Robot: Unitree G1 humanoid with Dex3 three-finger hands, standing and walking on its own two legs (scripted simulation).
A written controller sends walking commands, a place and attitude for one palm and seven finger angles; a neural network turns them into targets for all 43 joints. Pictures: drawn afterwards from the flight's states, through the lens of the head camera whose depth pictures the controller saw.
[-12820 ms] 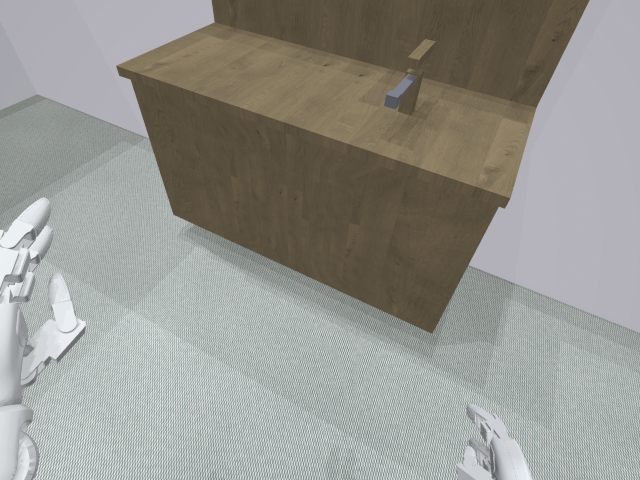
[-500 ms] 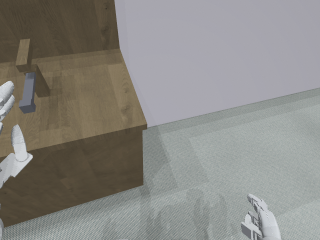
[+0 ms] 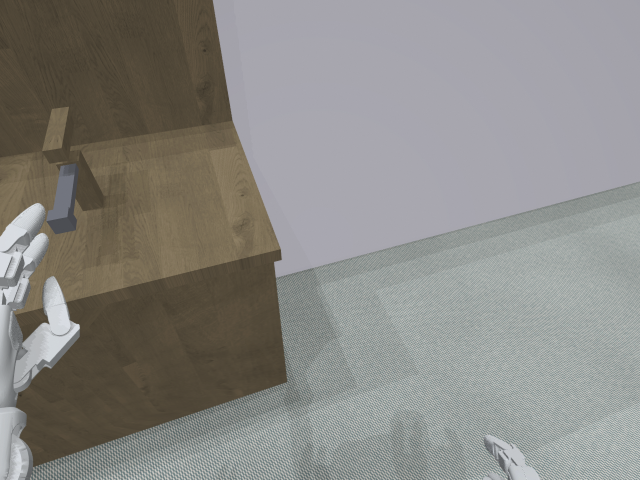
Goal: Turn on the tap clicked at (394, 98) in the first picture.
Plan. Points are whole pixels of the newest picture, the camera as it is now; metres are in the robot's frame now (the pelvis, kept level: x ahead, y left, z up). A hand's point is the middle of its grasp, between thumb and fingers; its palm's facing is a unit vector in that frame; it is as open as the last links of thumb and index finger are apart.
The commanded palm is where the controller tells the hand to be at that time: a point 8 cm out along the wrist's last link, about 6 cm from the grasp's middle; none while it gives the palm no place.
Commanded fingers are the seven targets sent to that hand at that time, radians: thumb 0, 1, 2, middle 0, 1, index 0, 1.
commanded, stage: come to a stop and stand still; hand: left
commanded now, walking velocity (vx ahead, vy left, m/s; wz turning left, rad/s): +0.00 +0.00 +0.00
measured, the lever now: (62, 220) +0.45 +0.42 +0.06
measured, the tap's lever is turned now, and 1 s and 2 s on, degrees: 0 0 0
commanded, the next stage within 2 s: look again from close up in 0.30 s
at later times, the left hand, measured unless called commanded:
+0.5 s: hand out of the picture +0.23 +0.31 +0.19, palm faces +0.49 -0.77 -0.41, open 7.4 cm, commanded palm +0.14 +0.29 +0.18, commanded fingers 0.00 0.90 0.90 -0.20 -0.30 -0.20 -0.30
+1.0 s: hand (35, 272) +0.26 +0.30 +0.18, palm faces +0.39 -0.87 -0.30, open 7.4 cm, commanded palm +0.20 +0.34 +0.18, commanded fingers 0.00 0.90 0.90 -0.20 -0.30 -0.20 -0.30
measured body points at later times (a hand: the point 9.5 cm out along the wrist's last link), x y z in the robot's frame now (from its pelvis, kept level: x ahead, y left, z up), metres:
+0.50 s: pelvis -0.02 +0.01 +0.00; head +0.00 +0.04 +0.45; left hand +0.20 +0.34 +0.21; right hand +0.14 -0.20 -0.08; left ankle +0.02 +0.12 -0.73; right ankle +0.02 -0.10 -0.73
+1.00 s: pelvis +0.04 +0.06 +0.00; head +0.05 +0.09 +0.45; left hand +0.24 +0.34 +0.19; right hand +0.23 -0.15 -0.06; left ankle +0.03 +0.12 -0.73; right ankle +0.02 -0.10 -0.73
